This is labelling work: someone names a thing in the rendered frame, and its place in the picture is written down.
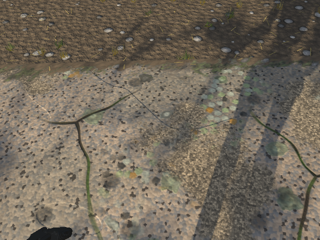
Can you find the robot left hand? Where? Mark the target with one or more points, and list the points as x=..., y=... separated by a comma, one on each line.
x=55, y=233

